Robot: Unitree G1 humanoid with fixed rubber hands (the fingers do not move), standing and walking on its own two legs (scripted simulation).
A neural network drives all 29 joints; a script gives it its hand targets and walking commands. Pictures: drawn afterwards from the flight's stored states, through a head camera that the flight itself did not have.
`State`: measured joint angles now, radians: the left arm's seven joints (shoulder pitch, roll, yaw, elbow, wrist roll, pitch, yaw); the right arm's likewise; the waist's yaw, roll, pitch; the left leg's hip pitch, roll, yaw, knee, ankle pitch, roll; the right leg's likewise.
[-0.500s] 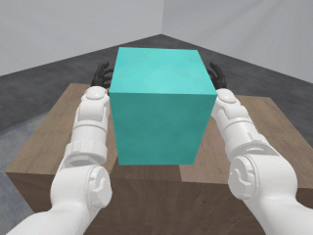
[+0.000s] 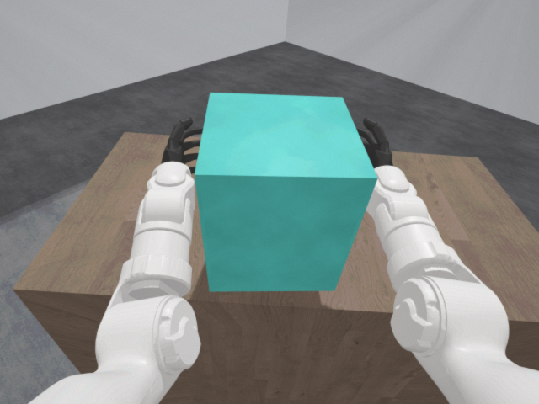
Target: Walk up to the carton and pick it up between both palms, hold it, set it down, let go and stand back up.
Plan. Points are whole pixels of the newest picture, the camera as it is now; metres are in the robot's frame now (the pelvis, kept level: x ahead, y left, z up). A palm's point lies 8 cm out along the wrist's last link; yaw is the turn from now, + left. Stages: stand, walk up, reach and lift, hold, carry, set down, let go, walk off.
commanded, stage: set down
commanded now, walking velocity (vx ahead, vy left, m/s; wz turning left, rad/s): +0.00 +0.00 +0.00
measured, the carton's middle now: (274, 195) +0.42 +0.03 +0.13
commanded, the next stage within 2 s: none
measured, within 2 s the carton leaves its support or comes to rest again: rests again in 0.90 s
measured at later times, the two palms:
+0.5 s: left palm (181, 187) +0.41 +0.18 +0.14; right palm (371, 184) +0.43 -0.12 +0.16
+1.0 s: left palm (182, 200) +0.40 +0.18 +0.12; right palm (369, 194) +0.43 -0.12 +0.14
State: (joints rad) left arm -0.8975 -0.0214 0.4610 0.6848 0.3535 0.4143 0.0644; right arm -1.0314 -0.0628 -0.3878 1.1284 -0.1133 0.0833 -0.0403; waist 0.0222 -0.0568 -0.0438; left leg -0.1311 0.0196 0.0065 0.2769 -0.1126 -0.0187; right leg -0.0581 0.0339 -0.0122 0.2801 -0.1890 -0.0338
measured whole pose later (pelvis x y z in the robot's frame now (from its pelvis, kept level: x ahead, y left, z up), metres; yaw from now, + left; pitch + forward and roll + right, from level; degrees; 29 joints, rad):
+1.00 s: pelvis +0.00 +0.01 +0.00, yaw -2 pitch +2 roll +0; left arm -0.79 -0.11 0.53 0.69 0.39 0.28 0.07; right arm -0.94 -0.02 -0.54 1.08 -0.31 0.00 0.05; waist 0.06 -0.05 -0.04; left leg -0.19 0.03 0.06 0.27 -0.11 -0.01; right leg -0.13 0.02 -0.02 0.28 -0.17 -0.03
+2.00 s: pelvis +0.00 +0.01 +0.00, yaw -3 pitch -1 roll +0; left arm -0.79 -0.17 0.61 0.61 0.48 0.24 0.02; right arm -0.88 0.03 -0.61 0.93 -0.39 -0.01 0.11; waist 0.06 -0.05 0.03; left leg -0.13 0.02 0.09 0.26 -0.12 0.00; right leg -0.09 0.01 -0.02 0.29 -0.18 -0.02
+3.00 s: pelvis -0.01 -0.01 -0.01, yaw -2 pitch +14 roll -1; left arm -0.95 0.28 0.05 0.98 -0.21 0.12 0.10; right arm -1.13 -0.40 0.20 1.27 0.50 0.05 0.01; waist 0.13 -0.02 -0.19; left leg -0.51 0.07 0.04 0.38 -0.11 -0.03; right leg -0.44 0.06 -0.06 0.36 -0.17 -0.06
